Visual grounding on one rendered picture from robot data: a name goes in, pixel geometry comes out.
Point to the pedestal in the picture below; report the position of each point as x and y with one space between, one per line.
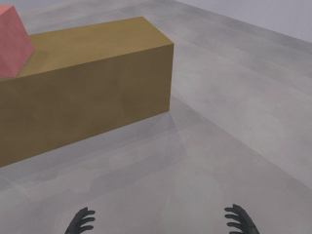
84 81

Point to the right robot hand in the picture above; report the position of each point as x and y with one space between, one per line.
246 224

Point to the left robot hand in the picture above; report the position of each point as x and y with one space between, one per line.
75 225

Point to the carton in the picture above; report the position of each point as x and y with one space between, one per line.
15 44

